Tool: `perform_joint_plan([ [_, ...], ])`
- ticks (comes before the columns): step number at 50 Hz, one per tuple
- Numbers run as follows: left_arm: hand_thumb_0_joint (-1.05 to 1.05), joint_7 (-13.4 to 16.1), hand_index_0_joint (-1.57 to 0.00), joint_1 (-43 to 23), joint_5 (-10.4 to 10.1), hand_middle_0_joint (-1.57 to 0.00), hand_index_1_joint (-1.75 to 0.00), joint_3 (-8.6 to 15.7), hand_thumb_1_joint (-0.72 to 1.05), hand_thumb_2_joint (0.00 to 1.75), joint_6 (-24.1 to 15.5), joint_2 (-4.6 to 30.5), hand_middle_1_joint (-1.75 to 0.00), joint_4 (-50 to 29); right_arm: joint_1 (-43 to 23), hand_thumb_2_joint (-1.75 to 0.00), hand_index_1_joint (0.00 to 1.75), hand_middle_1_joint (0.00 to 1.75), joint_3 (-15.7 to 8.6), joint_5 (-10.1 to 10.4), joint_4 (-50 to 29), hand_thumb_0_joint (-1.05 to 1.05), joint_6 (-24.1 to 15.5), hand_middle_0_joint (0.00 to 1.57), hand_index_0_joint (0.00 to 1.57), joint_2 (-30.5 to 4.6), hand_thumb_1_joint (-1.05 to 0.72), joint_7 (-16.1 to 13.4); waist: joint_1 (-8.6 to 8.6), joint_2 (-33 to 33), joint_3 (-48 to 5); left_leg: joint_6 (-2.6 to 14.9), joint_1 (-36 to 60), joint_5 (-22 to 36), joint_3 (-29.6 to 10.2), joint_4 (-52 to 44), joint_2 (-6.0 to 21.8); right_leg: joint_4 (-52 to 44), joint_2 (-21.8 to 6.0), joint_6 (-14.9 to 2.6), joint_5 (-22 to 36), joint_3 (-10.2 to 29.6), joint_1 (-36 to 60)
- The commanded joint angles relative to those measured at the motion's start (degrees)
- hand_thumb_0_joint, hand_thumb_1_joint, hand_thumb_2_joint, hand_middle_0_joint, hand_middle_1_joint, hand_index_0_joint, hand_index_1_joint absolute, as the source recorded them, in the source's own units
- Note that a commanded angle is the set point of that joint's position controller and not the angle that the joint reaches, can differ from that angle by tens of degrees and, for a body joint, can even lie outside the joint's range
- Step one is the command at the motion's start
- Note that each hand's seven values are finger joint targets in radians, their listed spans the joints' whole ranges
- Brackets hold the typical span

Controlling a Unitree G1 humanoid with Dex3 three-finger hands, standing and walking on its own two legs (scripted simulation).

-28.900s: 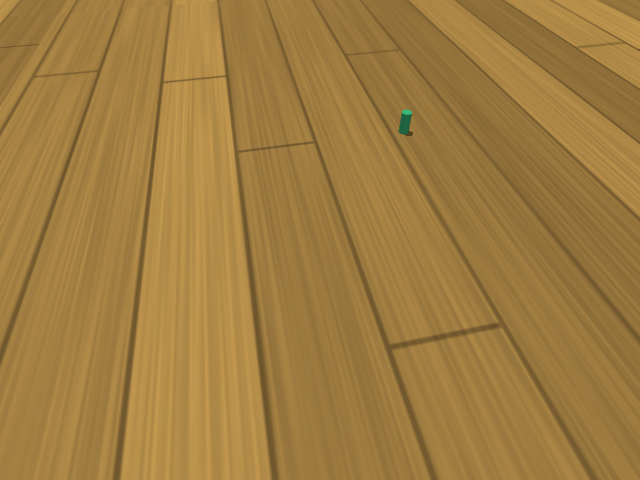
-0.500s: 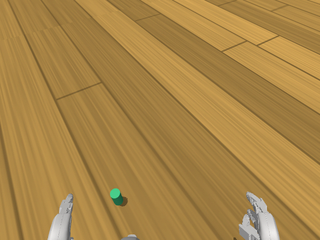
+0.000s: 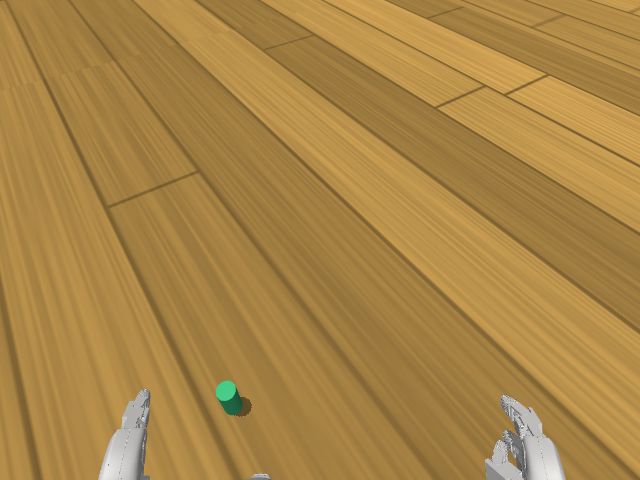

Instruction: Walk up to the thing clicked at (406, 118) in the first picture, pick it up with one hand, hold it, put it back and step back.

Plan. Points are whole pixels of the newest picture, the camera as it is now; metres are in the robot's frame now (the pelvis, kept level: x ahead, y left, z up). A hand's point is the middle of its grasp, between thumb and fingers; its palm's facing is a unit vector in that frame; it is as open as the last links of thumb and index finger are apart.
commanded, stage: home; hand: left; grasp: from the side
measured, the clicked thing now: (229, 398) +0.45 +0.27 -0.66
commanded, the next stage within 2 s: stand in 0.72 s
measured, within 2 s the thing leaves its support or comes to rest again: neither
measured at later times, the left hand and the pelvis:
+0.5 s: hand (171, 460) +0.17 +0.19 -0.06, palm faces +0.11 -0.95 -0.29, open 17.4 cm; pelvis +0.01 +0.01 +0.00, yaw +0 degrees
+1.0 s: hand (173, 455) +0.18 +0.19 -0.06, palm faces +0.12 -0.95 -0.29, open 15.9 cm; pelvis +0.01 +0.01 +0.00, yaw +0 degrees
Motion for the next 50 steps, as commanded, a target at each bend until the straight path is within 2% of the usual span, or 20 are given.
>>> perform_joint_plan([
  [1,0.0,0.5,-0.05,-2.1,0.4,-0.05,-0.05,2.9,-0.58,0.04,-3.0,5.8,-0.05,-10.6,-4.7,-0.9,0.3,0.3,-2.6,-0.4,-9.0,0.0,-3.5,0.2,0.2,-6.4,-0.9,-0.7,-0.37,-0.8,-4.5,2.0,6.1,4.1,1.5,-8.7,-2.5,-10.0,2.0,-0.3,5.7,-0.5,0.3],
  [6,0.0,0.5,-0.05,-2.4,0.4,-0.05,-0.05,3.3,-0.56,0.05,-3.1,6.5,-0.06,-11.4,-4.5,-0.9,0.3,0.3,-2.4,-0.4,-9.0,0.0,-3.6,0.2,0.2,-6.1,-0.9,-0.8,-0.17,-0.4,-4.7,2.04,6.3,5.0,2.0,-8.2,-2.7,-10.5,1.7,-0.18,6.6,-0.1,0.5],
  [11,0.0,0.5,-0.05,-2.5,0.4,-0.05,-0.05,3.1,-0.56,0.05,-3.4,6.1,-0.06,-10.2,-5.0,-0.9,0.3,0.3,-2.2,-0.3,-8.9,0.0,-3.9,0.2,0.2,-6.0,-0.9,-0.6,-0.22,-0.9,-2.7,2.03,5.5,2.0,1.9,-8.9,-2.7,-11.1,1.7,-0.23,3.5,-0.1,-0.5],
  [12,0.0,0.5,-0.05,-2.2,0.4,-0.05,-0.05,2.9,-0.56,0.05,-3.3,5.8,-0.06,-10.5,-4.9,-0.9,0.3,0.3,-2.5,-0.3,-9.1,0.0,-4.0,0.2,0.2,-6.4,-0.9,-0.7,-0.46,-1.5,-4.4,2.03,6.6,3.3,1.7,-8.9,-2.5,-10.6,1.9,-0.23,4.7,-0.4,0.1],
  [13,0.0,0.5,-0.05,-2.3,0.3,-0.05,-0.05,3.6,-0.56,0.05,-3.2,6.5,-0.06,-10.7,-5.0,-0.9,0.3,0.3,-2.4,-0.4,-8.9,0.0,-4.0,0.2,0.2,-6.2,-0.9,-0.6,0.13,-0.4,-3.7,1.97,5.7,2.6,1.7,-9.1,-2.7,-10.6,1.8,-0.37,4.2,-0.4,0.1],
  [16,0.0,0.6,-0.05,-2.3,0.5,-0.05,-0.06,3.2,-0.54,0.06,-3.3,6.0,-0.06,-10.7,-4.8,-0.9,0.3,0.3,-2.5,-0.4,-9.0,0.0,-4.1,0.2,0.2,-6.3,-0.9,-0.5,0.08,-0.3,-4.7,1.75,6.7,3.9,1.2,-9.4,-2.4,-9.5,2.2,-0.48,5.2,-1.0,0.3],
  [19,0.0,0.6,-0.05,-1.2,0.5,-0.05,-0.05,3.4,-0.56,0.05,-3.4,6.1,-0.06,-10.7,-4.5,-0.9,0.3,0.3,-2.5,-0.5,-8.8,0.0,-4.0,0.2,0.2,-6.2,-0.9,-0.6,0.09,-0.6,-6.3,1.78,7.4,7.3,1.4,-8.5,-2.4,-9.1,2.2,-0.42,8.5,-0.8,1.5],
  [22,0.0,0.6,-0.05,-1.8,0.6,-0.05,-0.06,2.3,-0.55,0.06,-3.3,5.2,-0.06,-10.4,-4.6,-0.9,0.3,0.3,-2.5,-0.5,-8.5,0.0,-4.0,0.2,0.2,-6.2,-0.9,-0.6,-0.22,0.0,-5.6,1.65,7.4,6.6,1.2,-8.9,-2.2,-9.0,2.2,-0.51,7.7,-0.9,0.6],
  [25,0.0,0.6,-0.05,-2.4,0.4,-0.05,-0.05,2.8,-0.56,0.05,-3.5,5.7,-0.06,-10.6,-4.6,-0.9,0.3,0.3,-2.5,-0.5,-8.4,0.0,-4.0,0.2,0.2,-6.3,-0.9,-0.6,0.06,0.0,-4.0,1.67,6.7,5.3,1.1,-9.3,-2.3,-9.5,2.2,-0.5,6.4,-1.0,0.2],
  [29,0.0,0.5,-0.05,-0.9,0.6,-0.05,-0.05,3.0,-0.58,0.04,-3.4,5.9,-0.05,-10.8,-4.1,-0.9,0.3,0.3,-2.7,-0.6,-8.4,0.0,-3.9,0.2,0.2,-6.3,-0.9,-0.7,0.12,-0.2,-7.2,1.6,8.3,10.9,1.3,-8.0,-2.3,-8.8,2.1,-0.43,11.6,-0.9,2.0],
  [30,0.0,0.5,-0.05,-0.9,0.4,-0.05,-0.06,3.0,-0.55,0.06,-3.1,5.8,-0.06,-10.4,-4.0,-0.9,0.3,0.3,-2.6,-0.5,-8.3,0.0,-3.9,0.2,0.2,-6.3,-0.9,-0.6,0.06,-1.0,-5.4,1.71,7.8,10.6,1.5,-7.9,-2.3,-9.0,2.0,-0.29,11.5,-0.8,1.7],
  [36,0.0,0.5,-0.05,-2.1,0.5,-0.05,-0.06,3.0,-0.55,0.05,-3.1,5.4,-0.06,-9.8,-4.3,-0.9,0.3,0.3,-2.6,-0.6,-8.3,0.0,-3.9,0.2,0.2,-6.1,-0.9,-0.7,-0.43,-1.8,-5.0,1.93,7.2,9.4,1.7,-7.8,-2.4,-9.7,1.8,0.0,11.2,-0.6,1.6],
  [37,0.0,0.5,-0.05,-2.0,0.5,-0.05,-0.06,3.3,-0.55,0.06,-3.1,5.9,-0.06,-10.9,-4.3,-0.9,0.3,0.3,-2.6,-0.6,-8.4,0.0,-3.9,0.2,0.2,-6.1,-0.9,-0.7,0.26,-0.6,-5.3,1.84,7.2,8.9,1.8,-8.2,-2.5,-9.6,1.7,-0.22,10.5,-0.5,1.8],
  [39,0.0,0.4,-0.05,-1.9,0.5,-0.05,-0.05,3.1,-0.57,0.04,-3.1,5.8,-0.05,-11.0,-4.1,-0.9,0.3,0.3,-2.5,-0.6,-8.4,0.0,-3.8,0.2,0.2,-6.1,-0.9,-0.6,0.18,0.1,-4.7,1.71,7.4,8.3,1.6,-8.6,-2.4,-9.5,1.9,-0.28,9.5,-0.7,1.4],
  [40,0.0,0.5,-0.05,-1.5,0.6,-0.05,-0.06,3.1,-0.54,0.06,-3.0,5.7,-0.06,-11.1,-4.1,-0.9,0.3,0.3,-2.7,-0.6,-8.4,0.0,-3.8,0.2,0.2,-6.2,-0.9,-0.5,0.2,0.4,-6.9,1.57,8.4,10.1,1.3,-8.6,-2.3,-8.6,2.1,-0.48,10.9,-1.0,2.3],
  [41,0.0,0.6,-0.05,-1.7,0.5,-0.05,-0.06,2.9,-0.54,0.06,-3.0,5.6,-0.06,-11.2,-3.9,-0.9,0.3,0.3,-2.7,-0.5,-8.2,0.0,-3.8,0.2,0.2,-6.2,-0.9,-0.5,0.11,0.6,-6.1,1.56,8.6,11.1,1.5,-8.3,-2.3,-8.8,1.9,-0.41,12.0,-0.8,2.1],
  [43,0.0,0.5,-0.2,-1.5,0.4,-0.2,-0.22,3.1,-0.38,0.22,-3.0,5.6,-0.22,-11.0,-3.9,-0.9,0.3,0.3,-2.7,-0.5,-8.2,0.0,-3.6,0.2,0.2,-6.2,-0.9,-0.6,-0.18,-0.6,-6.6,1.68,8.7,12.4,1.5,-7.7,-2.2,-8.8,1.9,-0.21,13.5,-0.8,2.7],
  [44,0.0,0.5,-0.2,-1.6,0.3,-0.2,-0.3,3.4,-0.3,0.3,-2.8,5.9,-0.3,-10.9,-4.2,-0.9,0.3,0.3,-2.6,-0.5,-8.2,0.0,-3.6,0.2,0.2,-6.2,-0.9,-0.5,0.17,-0.4,-6.0,1.7,8.1,11.7,1.5,-8.0,-2.3,-8.9,1.9,-0.27,12.8,-0.8,2.6],
  [48,0.0,0.5,-0.2,-1.9,0.4,-0.2,-0.3,2.6,0.02,0.62,-2.9,5.1,-0.3,-9.1,-4.6,-0.9,0.3,0.3,-2.6,-0.5,-8.5,0.0,-3.6,0.2,0.2,-6.2,-0.9,-0.5,-0.1,-1.0,-3.3,1.83,6.3,6.4,1.8,-8.7,-2.5,-10.1,1.8,-0.29,7.8,-0.7,0.7],
  [50,0.0,0.4,-0.2,-1.2,0.5,-0.2,-0.3,2.8,0.18,0.78,-3.0,5.1,-0.3,-10.1,-4.1,-0.9,0.3,0.3,-2.8,-0.5,-8.6,0.0,-3.7,0.2,0.2,-6.4,-0.9,-0.6,-0.33,-1.0,-6.2,1.81,8.4,9.2,1.7,-8.3,-2.3,-9.5,1.9,-0.25,10.6,-0.6,1.7],
])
